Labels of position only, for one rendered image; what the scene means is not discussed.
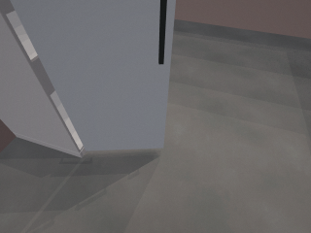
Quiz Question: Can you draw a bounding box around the fridge door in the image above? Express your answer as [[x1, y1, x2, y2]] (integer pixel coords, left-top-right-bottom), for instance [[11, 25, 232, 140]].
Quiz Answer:
[[10, 0, 176, 151]]

